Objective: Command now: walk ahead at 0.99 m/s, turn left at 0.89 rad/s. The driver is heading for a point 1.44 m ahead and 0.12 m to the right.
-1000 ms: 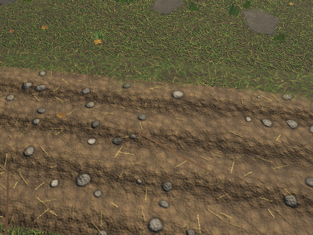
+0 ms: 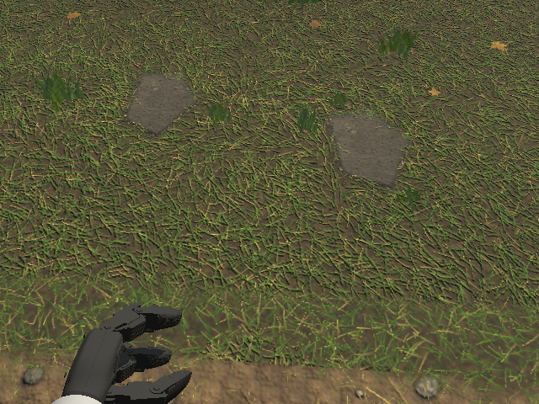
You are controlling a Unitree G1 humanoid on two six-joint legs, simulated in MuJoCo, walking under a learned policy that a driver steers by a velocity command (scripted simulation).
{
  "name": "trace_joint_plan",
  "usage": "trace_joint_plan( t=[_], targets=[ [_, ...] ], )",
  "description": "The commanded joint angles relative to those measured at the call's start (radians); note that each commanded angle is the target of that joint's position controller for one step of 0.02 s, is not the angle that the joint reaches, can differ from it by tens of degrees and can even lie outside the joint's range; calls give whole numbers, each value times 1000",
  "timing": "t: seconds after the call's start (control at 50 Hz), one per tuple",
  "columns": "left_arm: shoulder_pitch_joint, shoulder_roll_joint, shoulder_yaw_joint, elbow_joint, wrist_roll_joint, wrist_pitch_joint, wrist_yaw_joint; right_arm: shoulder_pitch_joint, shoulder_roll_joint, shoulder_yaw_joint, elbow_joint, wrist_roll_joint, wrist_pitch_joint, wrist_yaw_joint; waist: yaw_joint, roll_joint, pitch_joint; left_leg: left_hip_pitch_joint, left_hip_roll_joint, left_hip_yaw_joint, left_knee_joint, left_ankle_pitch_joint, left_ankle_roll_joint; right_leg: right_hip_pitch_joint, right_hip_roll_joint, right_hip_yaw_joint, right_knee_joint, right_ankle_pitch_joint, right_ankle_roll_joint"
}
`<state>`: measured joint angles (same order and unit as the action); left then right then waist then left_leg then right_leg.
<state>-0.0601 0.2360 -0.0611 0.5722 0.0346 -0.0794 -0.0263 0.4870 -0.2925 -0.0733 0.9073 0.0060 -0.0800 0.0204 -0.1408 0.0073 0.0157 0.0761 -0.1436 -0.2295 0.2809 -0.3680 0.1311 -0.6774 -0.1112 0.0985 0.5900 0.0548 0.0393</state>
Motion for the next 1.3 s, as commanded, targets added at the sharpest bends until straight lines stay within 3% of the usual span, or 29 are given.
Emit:
trace_joint_plan(
  t=[0.02,0.06,0.08,0.1,0.12,0.16,0.22,0.38,0.42,0.46,0.48,0.5,0.52,0.54,0.58,0.7,0.82,0.86,0.9,0.92,0.94,0.96,0.98,1.0,1.04,1.08,1.14,1.24,1.3],
  targets=[
    [56,159,61,-24,-5,-17,21,-8,-212,-56,-55,-6,-7,-13,86,45,-45,-193,151,-143,126,800,44,432,131,-101,-101,-71,-18],
    [429,260,113,60,-1,-29,52,-104,-234,-61,-84,-18,-18,-9,302,43,-255,-353,102,-109,587,728,4,865,45,-35,-36,-253,-50],
    [660,332,140,104,29,-29,71,-142,-67,-19,-129,-27,-30,-15,355,-156,-389,-538,53,-22,940,39,19,1091,-230,226,-33,-571,-59],
    [545,419,162,97,45,-19,58,-8,-8,10,-210,39,-26,-13,209,-500,-515,-800,11,80,1178,-150,-8,1182,-446,847,-300,-765,-176],
    [430,284,152,75,34,-10,48,-108,-98,5,-165,1,-4,-25,225,-260,-331,-895,112,109,1204,-14,3,1033,-354,747,-338,-904,-184],
    [372,152,121,110,33,-10,37,-233,-95,2,-173,-31,8,3,216,-67,-114,-860,172,137,1092,110,-15,783,-230,367,-312,-506,-159],
    [469,79,97,223,9,-35,29,-286,-16,24,-220,-49,37,33,163,-119,-40,-843,188,115,1017,81,-22,672,-152,152,-322,-166,-140],
    [504,192,107,313,-24,-59,14,-560,-32,75,-342,-49,32,74,133,-50,139,-588,147,310,423,349,-5,491,-119,-172,-596,238,-163],
    [547,243,112,346,-28,-49,21,-520,-63,66,-318,-60,26,54,93,-77,75,-456,90,353,377,300,17,608,-121,-185,-461,699,-167],
    [515,305,122,344,-25,-28,32,-166,-135,30,-208,-65,24,22,-91,-112,-136,-43,59,298,328,217,43,564,-114,-183,0,860,-154],
    [511,263,112,323,-24,-25,29,-5,-215,1,-160,-79,25,-3,-144,-77,-236,213,193,162,320,70,45,370,-51,-176,320,546,-147],
    [624,78,79,283,-34,-23,14,-12,-302,-19,-163,-100,16,-20,0,202,-363,419,529,-298,233,-209,75,74,96,-130,736,-522,-139],
    [579,171,104,263,-55,-19,25,-24,-271,-19,-187,-74,17,-21,-27,118,-436,365,595,-563,59,-270,88,-13,118,-4,879,-491,-162],
    [470,192,114,244,-53,-14,28,-107,-200,-7,-164,-61,10,-23,15,43,-214,198,525,-371,26,-190,70,-73,58,-10,836,-352,-163],
    [451,131,104,266,-39,0,15,-194,-113,8,-145,-56,-11,-18,93,17,-33,-52,448,-132,-37,50,46,-25,-1,-23,742,-289,-147],
    [287,45,100,197,-13,65,-28,-173,-16,30,-70,-17,-60,-12,170,55,110,-212,342,309,-174,395,-30,-80,-44,-85,593,-162,-116],
    [126,65,84,126,-17,51,-64,-139,-111,19,-50,-13,-70,-38,186,23,108,-131,318,523,-146,1032,-92,154,95,-287,153,110,-191],
    [268,123,101,165,-23,53,-56,-143,-186,0,-67,-22,-40,-58,268,86,-3,-26,347,518,81,1410,-112,310,178,-319,146,0,-216],
    [642,216,149,268,-20,58,-31,-231,-230,-17,-104,-41,2,-64,452,94,-177,-129,379,472,592,1416,-91,696,216,-242,142,-162,-275],
    [699,259,177,293,-29,64,-6,-240,-196,-14,-94,-46,10,-45,454,-4,-161,-289,266,470,981,798,-99,823,185,-144,67,-238,-314],
    [595,342,195,286,-26,77,8,-209,-27,32,-155,-63,-10,-28,291,-288,-80,-691,93,407,1391,-137,-139,927,38,160,96,-46,-391],
    [538,406,210,232,-13,85,9,-176,-47,45,-261,-35,-35,-26,245,-284,-293,-925,79,184,1484,-136,-139,1104,-114,641,-186,-378,-558],
    [508,342,205,210,-13,83,17,-253,-100,45,-263,-47,-58,-28,254,-73,-196,-975,142,133,1387,-47,-125,1005,-144,745,-358,-560,-507],
    [476,278,190,224,-16,77,22,-281,-117,44,-257,-47,-64,-26,203,53,-61,-934,186,132,1262,28,-124,823,-118,675,-386,-546,-450],
    [426,239,174,220,-23,46,28,-291,-92,55,-257,-77,-33,-28,125,115,22,-796,241,129,1123,22,-155,548,-37,505,-378,-345,-415],
    [406,216,161,217,-32,20,27,-297,-70,64,-267,-84,11,-22,88,102,55,-708,279,152,973,-1,-193,364,36,381,-405,-281,-404],
    [426,228,169,209,-32,-1,21,-487,-40,82,-349,-66,18,-7,142,56,105,-643,275,213,659,220,-213,261,119,277,-446,-149,-372],
    [504,253,190,217,-44,2,11,-603,-43,85,-400,-32,8,-1,240,-43,34,-555,187,228,330,484,-171,481,110,291,-369,156,-284],
    [457,292,201,200,-35,4,23,-465,-118,53,-367,-30,2,-19,164,-57,-65,-324,125,205,233,357,-149,573,104,314,-176,409,-219]
  ],
)
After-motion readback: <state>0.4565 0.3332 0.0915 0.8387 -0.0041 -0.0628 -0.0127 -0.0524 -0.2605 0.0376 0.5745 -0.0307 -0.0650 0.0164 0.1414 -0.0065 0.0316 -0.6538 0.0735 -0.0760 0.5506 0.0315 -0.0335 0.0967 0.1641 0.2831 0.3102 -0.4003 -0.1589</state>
